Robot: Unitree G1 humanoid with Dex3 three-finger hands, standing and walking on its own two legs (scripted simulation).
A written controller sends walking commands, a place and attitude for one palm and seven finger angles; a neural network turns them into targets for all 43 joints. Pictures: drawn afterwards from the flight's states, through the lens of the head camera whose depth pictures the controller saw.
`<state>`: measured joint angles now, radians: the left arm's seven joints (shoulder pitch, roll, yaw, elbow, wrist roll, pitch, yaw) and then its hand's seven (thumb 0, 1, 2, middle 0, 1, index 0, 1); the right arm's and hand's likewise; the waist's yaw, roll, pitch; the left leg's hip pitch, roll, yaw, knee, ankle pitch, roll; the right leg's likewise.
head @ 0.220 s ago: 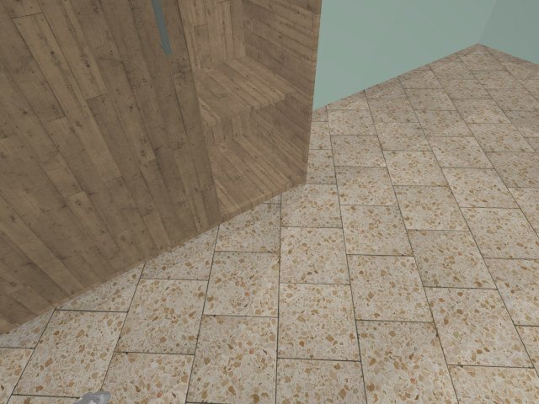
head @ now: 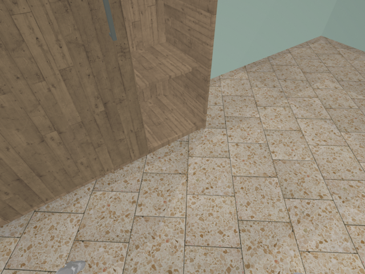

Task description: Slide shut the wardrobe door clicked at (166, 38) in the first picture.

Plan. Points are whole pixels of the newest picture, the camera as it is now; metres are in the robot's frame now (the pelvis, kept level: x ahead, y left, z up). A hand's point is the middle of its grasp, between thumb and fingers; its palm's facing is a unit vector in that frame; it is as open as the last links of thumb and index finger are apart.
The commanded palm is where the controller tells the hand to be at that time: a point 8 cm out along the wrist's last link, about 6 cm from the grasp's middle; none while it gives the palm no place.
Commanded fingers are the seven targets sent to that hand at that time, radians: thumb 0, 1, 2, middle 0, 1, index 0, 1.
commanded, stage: stand and wait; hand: left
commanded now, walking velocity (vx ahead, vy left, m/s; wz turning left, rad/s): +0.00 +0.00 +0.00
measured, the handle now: (108, 17) +0.95 +0.34 +0.17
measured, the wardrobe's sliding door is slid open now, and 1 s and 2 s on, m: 0.49 0.49 0.49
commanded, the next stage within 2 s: look at it before walking up in 0.60 s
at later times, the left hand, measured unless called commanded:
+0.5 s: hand out of the picture +0.05 +0.25 -0.15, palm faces -0.03 -0.94 -0.34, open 7.4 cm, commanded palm none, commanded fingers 0.00 0.90 0.90 -0.20 -0.30 -0.20 -0.30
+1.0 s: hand out of the picture +0.06 +0.25 -0.15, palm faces -0.05 -0.94 -0.32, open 7.4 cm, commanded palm none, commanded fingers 0.00 0.90 0.90 -0.20 -0.30 -0.20 -0.30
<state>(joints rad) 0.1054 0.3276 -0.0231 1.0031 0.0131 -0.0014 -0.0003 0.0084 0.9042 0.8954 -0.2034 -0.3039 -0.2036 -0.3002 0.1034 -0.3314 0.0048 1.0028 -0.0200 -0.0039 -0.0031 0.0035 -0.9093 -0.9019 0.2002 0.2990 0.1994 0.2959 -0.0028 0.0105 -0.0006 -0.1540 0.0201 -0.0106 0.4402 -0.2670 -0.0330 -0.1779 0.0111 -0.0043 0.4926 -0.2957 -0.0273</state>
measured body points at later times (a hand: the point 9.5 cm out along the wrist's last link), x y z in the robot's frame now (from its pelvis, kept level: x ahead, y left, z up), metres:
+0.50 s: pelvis -0.01 +0.00 +0.00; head -0.01 -0.01 +0.45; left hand +0.06 +0.29 -0.13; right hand +0.05 -0.29 -0.13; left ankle -0.02 +0.14 -0.74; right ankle -0.02 -0.10 -0.74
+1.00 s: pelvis -0.02 +0.01 +0.01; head -0.02 +0.01 +0.46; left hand +0.06 +0.30 -0.13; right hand +0.05 -0.28 -0.13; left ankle -0.02 +0.14 -0.74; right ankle -0.02 -0.10 -0.74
